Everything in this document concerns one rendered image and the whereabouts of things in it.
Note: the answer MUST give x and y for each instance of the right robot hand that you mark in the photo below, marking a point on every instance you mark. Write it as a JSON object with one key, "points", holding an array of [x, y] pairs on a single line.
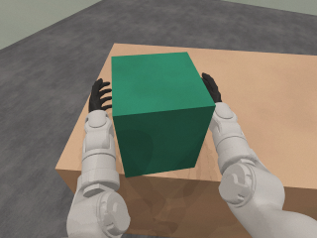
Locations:
{"points": [[211, 87]]}

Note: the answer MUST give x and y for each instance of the robot right forearm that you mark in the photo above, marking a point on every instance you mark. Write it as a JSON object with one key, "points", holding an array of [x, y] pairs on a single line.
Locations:
{"points": [[229, 140]]}

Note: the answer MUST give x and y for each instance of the robot left upper arm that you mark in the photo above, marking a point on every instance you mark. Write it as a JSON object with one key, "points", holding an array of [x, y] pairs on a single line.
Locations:
{"points": [[103, 215]]}

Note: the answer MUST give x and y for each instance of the robot left forearm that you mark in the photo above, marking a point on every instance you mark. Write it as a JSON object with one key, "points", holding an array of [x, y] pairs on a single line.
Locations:
{"points": [[98, 160]]}

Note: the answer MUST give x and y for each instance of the carton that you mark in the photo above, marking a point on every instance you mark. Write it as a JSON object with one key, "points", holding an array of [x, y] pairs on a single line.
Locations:
{"points": [[161, 111]]}

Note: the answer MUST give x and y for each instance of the pedestal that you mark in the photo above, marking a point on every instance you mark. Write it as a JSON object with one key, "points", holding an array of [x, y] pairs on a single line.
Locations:
{"points": [[275, 99]]}

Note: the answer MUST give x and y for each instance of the left robot hand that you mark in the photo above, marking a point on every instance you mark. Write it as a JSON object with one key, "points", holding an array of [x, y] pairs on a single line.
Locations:
{"points": [[95, 103]]}

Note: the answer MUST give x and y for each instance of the robot right upper arm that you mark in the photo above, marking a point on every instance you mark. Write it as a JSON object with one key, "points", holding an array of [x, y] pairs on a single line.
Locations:
{"points": [[256, 198]]}

